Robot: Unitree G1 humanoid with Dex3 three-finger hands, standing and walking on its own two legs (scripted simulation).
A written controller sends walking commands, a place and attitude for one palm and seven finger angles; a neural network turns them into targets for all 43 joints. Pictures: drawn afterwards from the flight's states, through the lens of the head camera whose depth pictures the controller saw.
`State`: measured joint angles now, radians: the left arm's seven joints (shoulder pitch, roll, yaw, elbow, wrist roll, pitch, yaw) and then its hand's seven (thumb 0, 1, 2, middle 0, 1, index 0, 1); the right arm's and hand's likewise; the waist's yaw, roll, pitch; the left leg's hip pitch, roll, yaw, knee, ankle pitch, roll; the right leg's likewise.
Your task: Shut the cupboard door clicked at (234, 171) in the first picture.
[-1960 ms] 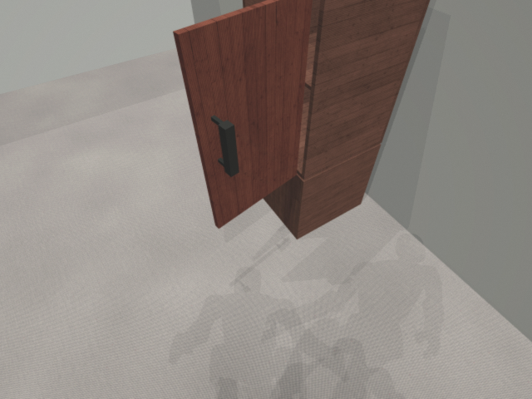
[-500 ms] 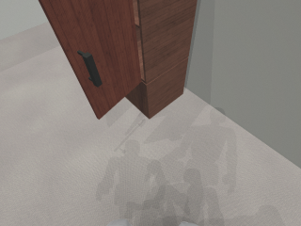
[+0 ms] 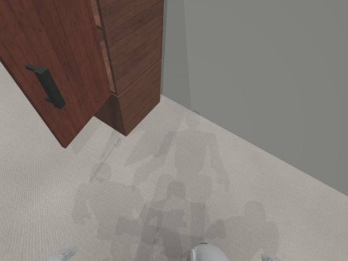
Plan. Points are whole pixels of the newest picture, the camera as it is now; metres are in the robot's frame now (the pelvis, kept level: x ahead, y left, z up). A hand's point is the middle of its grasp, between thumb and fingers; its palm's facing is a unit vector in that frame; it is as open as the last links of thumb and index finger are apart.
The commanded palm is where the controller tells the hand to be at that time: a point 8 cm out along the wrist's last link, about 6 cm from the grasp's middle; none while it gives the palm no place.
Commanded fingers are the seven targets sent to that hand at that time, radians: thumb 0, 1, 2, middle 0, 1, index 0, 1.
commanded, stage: walk around to get in front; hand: left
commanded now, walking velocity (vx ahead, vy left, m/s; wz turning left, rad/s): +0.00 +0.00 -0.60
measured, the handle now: (45, 86) +0.53 +0.45 -0.02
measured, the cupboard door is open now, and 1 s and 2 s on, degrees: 100 100 100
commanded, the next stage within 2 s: none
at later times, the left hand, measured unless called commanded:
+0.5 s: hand (117, 230) +0.20 +0.17 -0.18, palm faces -0.33 -0.93 -0.18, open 7.4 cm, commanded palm none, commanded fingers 0.00 0.90 0.90 -0.20 -0.30 -0.20 -0.30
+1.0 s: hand (138, 220) +0.23 +0.11 -0.18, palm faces -0.58 -0.79 -0.22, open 7.4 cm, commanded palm none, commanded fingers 0.00 0.90 0.90 -0.20 -0.30 -0.20 -0.30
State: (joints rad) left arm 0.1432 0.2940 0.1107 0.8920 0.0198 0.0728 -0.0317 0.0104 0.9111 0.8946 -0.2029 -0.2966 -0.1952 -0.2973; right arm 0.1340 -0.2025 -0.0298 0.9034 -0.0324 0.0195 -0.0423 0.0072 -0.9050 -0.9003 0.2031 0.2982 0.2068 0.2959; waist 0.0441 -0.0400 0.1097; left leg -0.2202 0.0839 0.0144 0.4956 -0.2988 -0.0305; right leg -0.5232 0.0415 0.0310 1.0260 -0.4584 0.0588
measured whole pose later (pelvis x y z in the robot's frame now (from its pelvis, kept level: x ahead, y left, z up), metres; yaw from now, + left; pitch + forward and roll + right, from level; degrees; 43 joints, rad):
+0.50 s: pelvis +0.02 +0.01 -0.01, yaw -20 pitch +2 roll -2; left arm 0.12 0.28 0.08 0.89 0.02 0.08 -0.03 0.01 0.91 0.89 -0.20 -0.30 -0.20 -0.30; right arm 0.24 -0.23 -0.03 0.90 -0.03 0.00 -0.03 0.01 -0.91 -0.90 0.20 0.30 0.20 0.30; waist -0.02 -0.05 0.10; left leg -0.31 0.11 0.10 0.60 -0.32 0.00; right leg -0.49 0.03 0.04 1.05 -0.51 0.04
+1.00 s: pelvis +0.05 -0.01 -0.01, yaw -38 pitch +1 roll -1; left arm 0.20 0.24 0.07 0.91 0.02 0.07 -0.01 0.01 0.91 0.89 -0.21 -0.30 -0.20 -0.30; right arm 0.14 -0.24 -0.04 0.86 0.00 0.02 -0.02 0.01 -0.91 -0.90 0.20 0.30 0.20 0.30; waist 0.01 -0.02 0.09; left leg -0.35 0.06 0.05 0.59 -0.30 -0.06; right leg -0.30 0.04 0.13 0.59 -0.32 0.03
